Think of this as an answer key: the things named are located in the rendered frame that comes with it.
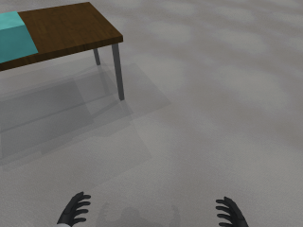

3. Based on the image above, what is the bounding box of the table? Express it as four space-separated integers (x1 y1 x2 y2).
0 2 125 100

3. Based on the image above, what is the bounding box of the right robot hand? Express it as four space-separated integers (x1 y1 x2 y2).
215 196 249 227

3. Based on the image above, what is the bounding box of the left robot hand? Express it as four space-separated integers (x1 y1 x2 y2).
57 191 91 227

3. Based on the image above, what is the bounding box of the carton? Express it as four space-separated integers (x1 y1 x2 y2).
0 10 39 63

